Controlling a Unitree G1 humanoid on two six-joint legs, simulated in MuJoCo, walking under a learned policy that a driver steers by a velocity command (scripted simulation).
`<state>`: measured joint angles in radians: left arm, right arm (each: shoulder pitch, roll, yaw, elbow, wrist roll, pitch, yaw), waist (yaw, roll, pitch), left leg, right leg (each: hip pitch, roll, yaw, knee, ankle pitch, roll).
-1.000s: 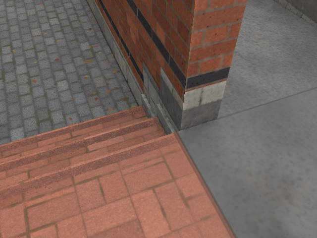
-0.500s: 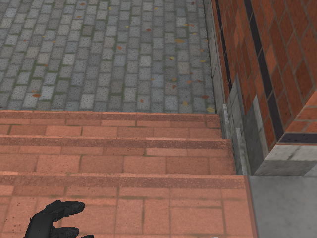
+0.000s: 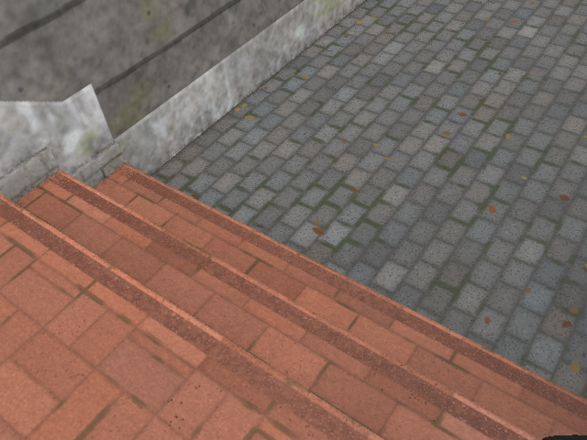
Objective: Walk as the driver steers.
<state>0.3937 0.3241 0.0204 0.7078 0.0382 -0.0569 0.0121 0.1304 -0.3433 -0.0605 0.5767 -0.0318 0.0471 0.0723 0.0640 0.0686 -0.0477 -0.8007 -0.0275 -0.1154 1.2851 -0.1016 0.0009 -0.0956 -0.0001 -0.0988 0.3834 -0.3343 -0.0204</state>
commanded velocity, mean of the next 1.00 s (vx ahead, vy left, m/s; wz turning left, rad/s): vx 0.34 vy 0.00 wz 0.37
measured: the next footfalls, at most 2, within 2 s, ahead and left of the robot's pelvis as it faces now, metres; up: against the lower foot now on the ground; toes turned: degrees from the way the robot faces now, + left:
left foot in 0.28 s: +0.31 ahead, +0.13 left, +0.00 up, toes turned +22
right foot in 0.68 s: +0.49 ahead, +0.06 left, +0.00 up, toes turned +20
